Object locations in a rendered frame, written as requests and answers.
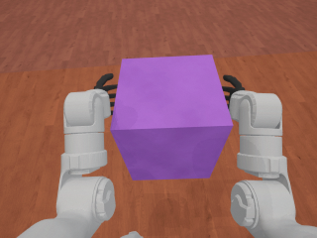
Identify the left robot upper arm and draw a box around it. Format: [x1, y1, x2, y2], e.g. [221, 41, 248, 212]
[17, 176, 116, 238]

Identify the carton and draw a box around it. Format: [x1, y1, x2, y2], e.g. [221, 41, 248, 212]
[110, 55, 234, 180]

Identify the robot left shin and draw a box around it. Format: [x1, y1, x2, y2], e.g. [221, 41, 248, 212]
[129, 231, 142, 237]

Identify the robot right hand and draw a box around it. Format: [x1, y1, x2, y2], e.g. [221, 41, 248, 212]
[222, 74, 246, 111]

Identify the robot left hand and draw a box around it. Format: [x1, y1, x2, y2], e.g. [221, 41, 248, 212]
[93, 73, 118, 115]

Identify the right robot forearm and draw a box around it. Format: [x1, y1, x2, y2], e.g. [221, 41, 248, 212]
[229, 90, 296, 216]

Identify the right robot upper arm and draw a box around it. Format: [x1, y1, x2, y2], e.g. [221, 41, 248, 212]
[230, 179, 317, 238]

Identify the left robot forearm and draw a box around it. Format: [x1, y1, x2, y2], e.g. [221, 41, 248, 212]
[56, 88, 111, 214]

